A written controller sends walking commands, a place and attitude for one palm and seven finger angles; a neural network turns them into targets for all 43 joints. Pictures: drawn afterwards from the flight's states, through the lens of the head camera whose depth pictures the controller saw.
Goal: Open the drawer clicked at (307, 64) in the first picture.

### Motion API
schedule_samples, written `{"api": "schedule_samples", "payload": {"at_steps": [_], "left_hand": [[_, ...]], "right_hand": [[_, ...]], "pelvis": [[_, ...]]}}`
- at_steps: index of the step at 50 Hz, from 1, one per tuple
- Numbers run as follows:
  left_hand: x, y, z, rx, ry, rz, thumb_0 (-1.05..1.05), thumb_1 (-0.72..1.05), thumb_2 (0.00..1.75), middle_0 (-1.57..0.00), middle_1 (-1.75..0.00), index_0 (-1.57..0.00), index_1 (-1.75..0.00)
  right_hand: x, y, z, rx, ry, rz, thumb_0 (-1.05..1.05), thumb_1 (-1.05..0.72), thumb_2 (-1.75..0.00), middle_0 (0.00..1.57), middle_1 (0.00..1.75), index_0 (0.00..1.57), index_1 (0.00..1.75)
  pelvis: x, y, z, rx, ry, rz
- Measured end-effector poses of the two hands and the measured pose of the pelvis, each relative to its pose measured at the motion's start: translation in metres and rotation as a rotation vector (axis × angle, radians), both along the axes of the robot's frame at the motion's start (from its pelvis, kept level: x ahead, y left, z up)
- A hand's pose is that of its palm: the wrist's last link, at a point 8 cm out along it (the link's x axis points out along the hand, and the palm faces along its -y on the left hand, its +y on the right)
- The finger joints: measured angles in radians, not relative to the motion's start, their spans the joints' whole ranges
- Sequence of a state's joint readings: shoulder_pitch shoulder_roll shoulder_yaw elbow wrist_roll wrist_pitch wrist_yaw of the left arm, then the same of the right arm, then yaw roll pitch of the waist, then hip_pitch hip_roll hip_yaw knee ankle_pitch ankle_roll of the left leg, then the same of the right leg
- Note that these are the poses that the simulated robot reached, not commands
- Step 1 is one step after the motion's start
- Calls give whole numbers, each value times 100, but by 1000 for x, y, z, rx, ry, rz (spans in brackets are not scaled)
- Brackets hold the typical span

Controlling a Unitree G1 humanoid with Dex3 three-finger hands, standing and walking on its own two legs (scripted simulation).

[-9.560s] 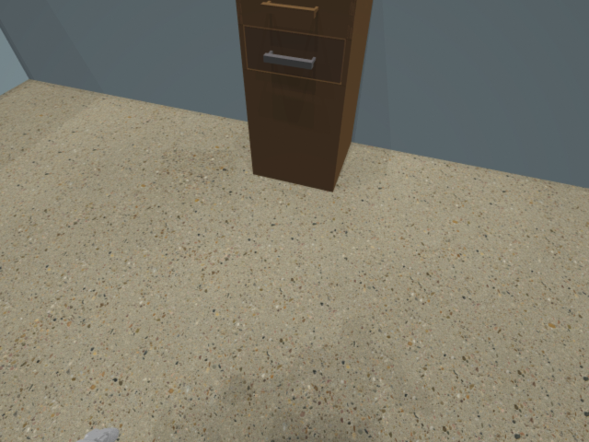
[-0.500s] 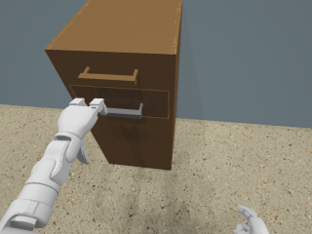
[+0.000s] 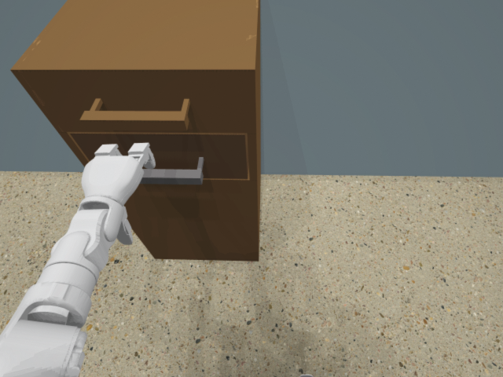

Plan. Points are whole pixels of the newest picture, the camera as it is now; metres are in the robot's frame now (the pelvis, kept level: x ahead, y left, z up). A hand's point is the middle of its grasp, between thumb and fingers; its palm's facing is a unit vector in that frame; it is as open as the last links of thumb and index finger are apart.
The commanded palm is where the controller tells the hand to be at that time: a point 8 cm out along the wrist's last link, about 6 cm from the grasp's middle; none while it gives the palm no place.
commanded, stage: move the hooked fingers above the handle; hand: left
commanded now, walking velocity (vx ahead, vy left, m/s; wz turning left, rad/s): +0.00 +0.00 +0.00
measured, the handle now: (163, 168) +0.56 +0.23 -0.09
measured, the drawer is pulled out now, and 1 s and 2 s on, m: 0.00 0.00 0.00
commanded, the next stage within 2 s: lower the fingers behind the handle in 1.38 s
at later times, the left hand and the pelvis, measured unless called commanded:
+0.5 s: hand (135, 181) +0.47 +0.25 -0.02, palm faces -0.07 -0.02 -1.00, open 13.9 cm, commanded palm +0.46 +0.25 +0.04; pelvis -0.01 +0.01 -0.03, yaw -1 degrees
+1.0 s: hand (146, 174) +0.50 +0.24 -0.03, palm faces -0.08 -0.03 -1.00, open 13.8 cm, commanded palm +0.49 +0.23 +0.02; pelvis -0.01 +0.02 -0.04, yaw -1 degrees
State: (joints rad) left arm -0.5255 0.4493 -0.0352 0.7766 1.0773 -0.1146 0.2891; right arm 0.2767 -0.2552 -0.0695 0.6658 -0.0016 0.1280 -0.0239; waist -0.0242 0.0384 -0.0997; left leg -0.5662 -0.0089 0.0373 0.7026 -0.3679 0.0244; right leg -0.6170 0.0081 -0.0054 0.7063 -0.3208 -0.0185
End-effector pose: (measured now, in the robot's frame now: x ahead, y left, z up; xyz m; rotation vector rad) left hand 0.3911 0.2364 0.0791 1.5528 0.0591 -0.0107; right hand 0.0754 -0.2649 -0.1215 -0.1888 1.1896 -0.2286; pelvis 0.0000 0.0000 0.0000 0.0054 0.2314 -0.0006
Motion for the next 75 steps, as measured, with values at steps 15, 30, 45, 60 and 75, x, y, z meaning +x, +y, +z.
{"api": "schedule_samples", "payload": {"at_steps": [15, 30, 45, 60, 75], "left_hand": [[35, 3, -24, -3, 26, -13, 0, -49, 30, -32, -120, -31, -120], [70, 9, -47, -3, 28, -1, -1, -49, 30, -32, -120, -31, -120], [91, 4, -59, 3, 32, 27, 0, -49, 30, -32, -120, -31, -120], [86, 0, -53, -7, 21, 6, -1, -49, 30, -32, -120, -31, -120], [88, -1, -54, 4, 34, 21, 0, -49, 30, -32, -120, -32, -120]], "right_hand": [[-37, -3, -8, -37, 93, -34, 0, -90, -90, 20, 30, 20, 30], [-91, 5, -17, -65, 233, -81, 0, -90, -90, 20, 30, 20, 30], [-118, 22, -26, -42, 301, -111, 0, -90, -90, 20, 30, 20, 30], [-98, 13, -23, -54, 266, -83, 0, -90, -90, 20, 30, 20, 30], [-83, 1, -23, -68, 234, -64, 0, -90, -90, 20, 30, 20, 30]], "pelvis": [[-3, 5, -13, -12, 83, -1], [-8, 17, -31, -33, 165, -1], [-12, 23, -41, -43, 202, -11], [-7, 19, -37, -44, 191, -1], [-7, 10, -36, -36, 193, 4]]}}
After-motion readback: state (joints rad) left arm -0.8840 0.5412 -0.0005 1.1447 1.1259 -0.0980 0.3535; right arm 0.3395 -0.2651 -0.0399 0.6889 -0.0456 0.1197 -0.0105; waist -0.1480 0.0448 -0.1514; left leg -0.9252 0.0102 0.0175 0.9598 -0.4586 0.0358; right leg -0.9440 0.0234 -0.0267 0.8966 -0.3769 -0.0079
